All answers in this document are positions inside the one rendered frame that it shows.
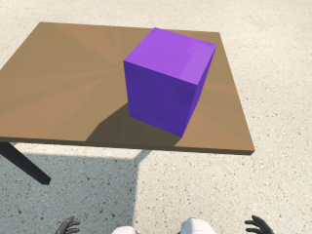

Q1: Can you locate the right robot hand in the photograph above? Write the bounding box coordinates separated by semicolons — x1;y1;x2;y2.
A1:
244;215;275;234

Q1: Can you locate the left robot hand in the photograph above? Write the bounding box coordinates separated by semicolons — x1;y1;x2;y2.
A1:
56;216;81;234

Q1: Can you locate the right robot thigh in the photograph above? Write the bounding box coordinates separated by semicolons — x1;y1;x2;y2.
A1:
180;218;216;234

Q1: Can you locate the carton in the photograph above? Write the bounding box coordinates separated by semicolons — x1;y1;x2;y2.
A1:
123;27;216;137

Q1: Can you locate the table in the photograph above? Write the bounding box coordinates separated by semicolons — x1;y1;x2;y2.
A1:
0;21;255;185

